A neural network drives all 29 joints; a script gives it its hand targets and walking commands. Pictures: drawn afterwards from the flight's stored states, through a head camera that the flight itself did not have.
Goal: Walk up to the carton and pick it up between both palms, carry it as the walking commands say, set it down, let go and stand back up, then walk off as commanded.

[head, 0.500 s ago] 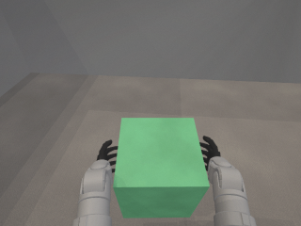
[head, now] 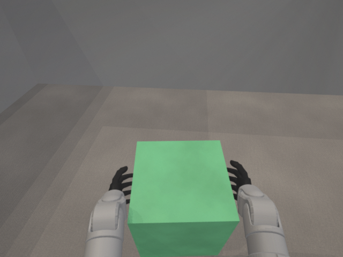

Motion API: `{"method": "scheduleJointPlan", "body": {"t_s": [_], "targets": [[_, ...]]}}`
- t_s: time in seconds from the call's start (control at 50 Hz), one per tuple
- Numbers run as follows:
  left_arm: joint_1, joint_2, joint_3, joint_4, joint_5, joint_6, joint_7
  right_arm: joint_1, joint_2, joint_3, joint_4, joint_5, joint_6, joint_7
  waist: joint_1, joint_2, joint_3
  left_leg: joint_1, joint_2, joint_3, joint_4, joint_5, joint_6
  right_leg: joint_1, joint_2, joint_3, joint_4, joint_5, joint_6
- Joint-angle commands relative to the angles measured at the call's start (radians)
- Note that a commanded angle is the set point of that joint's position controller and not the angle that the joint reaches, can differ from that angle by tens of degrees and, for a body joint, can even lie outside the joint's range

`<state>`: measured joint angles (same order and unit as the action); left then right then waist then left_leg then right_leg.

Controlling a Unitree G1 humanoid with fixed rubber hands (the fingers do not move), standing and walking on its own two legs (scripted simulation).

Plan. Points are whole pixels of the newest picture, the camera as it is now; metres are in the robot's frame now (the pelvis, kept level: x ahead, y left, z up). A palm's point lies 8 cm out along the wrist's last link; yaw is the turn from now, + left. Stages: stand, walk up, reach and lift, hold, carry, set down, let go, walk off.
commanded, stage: reach and lift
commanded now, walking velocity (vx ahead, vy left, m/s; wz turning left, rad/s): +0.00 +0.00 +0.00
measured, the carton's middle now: (178, 200) +0.30 +0.00 -0.02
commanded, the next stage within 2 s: hold in 0.04 s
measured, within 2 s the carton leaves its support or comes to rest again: neither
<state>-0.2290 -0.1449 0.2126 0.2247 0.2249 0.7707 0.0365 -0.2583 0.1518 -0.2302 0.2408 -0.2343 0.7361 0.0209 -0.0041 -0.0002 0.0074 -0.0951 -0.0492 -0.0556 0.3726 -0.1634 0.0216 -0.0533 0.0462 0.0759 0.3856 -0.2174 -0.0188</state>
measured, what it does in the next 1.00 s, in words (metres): stands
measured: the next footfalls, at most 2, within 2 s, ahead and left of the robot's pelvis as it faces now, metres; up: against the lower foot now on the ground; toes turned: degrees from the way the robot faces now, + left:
right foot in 1.82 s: -0.04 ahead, +0.01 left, +0.00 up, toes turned -10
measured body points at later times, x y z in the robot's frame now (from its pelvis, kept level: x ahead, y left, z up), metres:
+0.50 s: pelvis -0.02 +0.01 -0.01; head -0.08 +0.01 +0.44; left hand +0.28 +0.16 +0.03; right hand +0.28 -0.15 +0.04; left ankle +0.03 +0.11 -0.74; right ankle +0.00 -0.11 -0.74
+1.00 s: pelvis -0.01 +0.01 -0.01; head -0.05 +0.00 +0.44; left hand +0.28 +0.16 +0.03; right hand +0.29 -0.15 +0.03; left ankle +0.03 +0.11 -0.74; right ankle +0.00 -0.11 -0.74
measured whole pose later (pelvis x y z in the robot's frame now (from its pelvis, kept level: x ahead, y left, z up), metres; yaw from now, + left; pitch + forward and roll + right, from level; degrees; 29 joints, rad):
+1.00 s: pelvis -0.01 +0.01 -0.01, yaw +0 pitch -3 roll +0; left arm -0.21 -0.14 0.15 0.16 0.21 0.82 0.04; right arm -0.21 0.14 -0.21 0.13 -0.20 0.79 0.01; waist -0.01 0.01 -0.06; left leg -0.23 -0.07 -0.05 0.49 -0.20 0.03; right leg -0.19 0.04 0.07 0.50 -0.26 -0.01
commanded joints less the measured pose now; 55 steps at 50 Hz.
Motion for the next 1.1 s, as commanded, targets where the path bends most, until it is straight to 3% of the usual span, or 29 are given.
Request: {"method": "scheduleJointPlan", "body": {"t_s": [0.0,0.12,0.28,0.32,0.48,0.82,0.84,0.86,0.88,0.92,0.96,1.0,1.04,1.08], "targets": [[-0.584,-0.883,-0.593,-0.147,-0.274,-0.070,-0.257,-0.482,0.934,0.575,-0.086,0.223,-0.032,0.195,0.003,-0.026,-0.318,0.151,-0.017,-0.060,0.002,0.209,-0.006,-0.004,0.007,0.064,-0.038,0.238,0.011],[-0.638,-0.876,-0.555,-0.089,-0.256,-0.073,-0.264,-0.543,0.938,0.537,-0.027,0.220,-0.033,0.209,0.012,-0.013,-0.247,0.106,-0.012,-0.053,-0.001,0.026,0.003,-0.076,-0.002,0.061,-0.050,0.038,0.004],[-0.719,-0.907,-0.548,-0.046,-0.249,-0.072,-0.272,-0.572,0.942,0.478,0.076,0.206,-0.035,0.225,-0.006,0.019,-0.224,0.120,-0.007,-0.048,-0.001,-0.068,-0.004,-0.130,-0.011,0.047,-0.060,-0.069,-0.014],[-0.750,-0.921,-0.558,-0.054,-0.259,-0.075,-0.274,-0.590,0.941,0.479,0.076,0.203,-0.039,0.229,-0.014,0.003,-0.237,0.118,0.000,-0.056,-0.001,-0.074,-0.003,-0.126,-0.006,0.042,-0.056,-0.073,-0.017],[-0.693,-0.949,-0.543,-0.010,-0.255,-0.065,-0.269,-0.608,0.922,0.497,0.036,0.208,-0.035,0.233,-0.007,-0.004,-0.243,0.128,0.008,-0.066,-0.009,-0.030,-0.002,-0.101,0.003,0.037,-0.041,-0.029,-0.015],[-0.537,-0.932,-0.622,-0.174,-0.277,-0.045,-0.241,-0.434,0.882,0.553,-0.100,0.232,-0.019,0.218,-0.007,0.023,-0.282,0.223,0.012,-0.094,-0.003,0.282,-0.017,-0.060,0.012,0.058,-0.035,0.190,-0.010],[-0.606,-0.907,-0.655,-0.174,-0.245,-0.035,-0.259,-0.486,0.906,0.591,-0.100,0.238,0.000,0.224,-0.007,0.096,-0.347,0.058,0.180,-0.128,0.044,0.242,0.000,-0.127,-0.131,0.015,0.098,0.109,-0.013],[-0.608,-0.906,-0.661,-0.194,-0.262,-0.032,-0.258,-0.491,0.917,0.616,-0.126,0.260,0.004,0.224,0.002,0.099,-0.325,-0.011,0.175,-0.150,0.017,0.103,0.020,-0.145,-0.129,0.035,0.096,0.027,-0.012],[-0.617,-0.913,-0.680,-0.228,-0.282,-0.028,-0.256,-0.510,0.940,0.653,-0.158,0.282,0.011,0.221,0.009,0.079,-0.285,-0.072,0.159,-0.128,0.022,-0.018,0.024,-0.159,-0.140,0.045,0.067,-0.005,-0.014],[-0.596,-0.932,-0.705,-0.282,-0.316,-0.006,-0.246,-0.519,0.977,0.723,-0.240,0.326,0.039,0.208,0.017,0.001,-0.339,-0.103,0.122,-0.064,0.142,0.031,0.020,-0.153,-0.216,0.121,0.039,0.120,-0.032],[-0.605,-0.940,-0.750,-0.392,-0.363,0.022,-0.234,-0.529,0.993,0.777,-0.343,0.372,0.075,0.193,0.021,-0.092,-0.393,-0.183,0.090,-0.027,0.264,0.017,0.010,-0.120,-0.288,0.205,0.042,0.257,-0.078],[-0.566,-0.942,-0.782,-0.469,-0.395,0.062,-0.220,-0.515,0.984,0.824,-0.443,0.406,0.119,0.164,0.020,-0.188,-0.416,-0.275,0.056,0.014,0.289,-0.144,0.005,-0.068,-0.353,0.258,0.061,0.418,-0.121],[-0.503,-0.930,-0.809,-0.541,-0.420,0.113,-0.197,-0.483,0.969,0.863,-0.537,0.441,0.172,0.132,0.019,-0.235,-0.466,-0.309,0.058,0.041,0.270,-0.193,0.006,-0.006,-0.377,0.241,0.130,0.595,-0.131],[-0.425,-0.894,-0.796,-0.552,-0.418,0.169,-0.173,-0.461,0.924,0.869,-0.590,0.456,0.224,0.106,0.018,-0.211,-0.483,-0.264,0.062,0.058,0.217,-0.112,0.015,-0.035,-0.349,0.197,0.186,0.709,-0.101]]}}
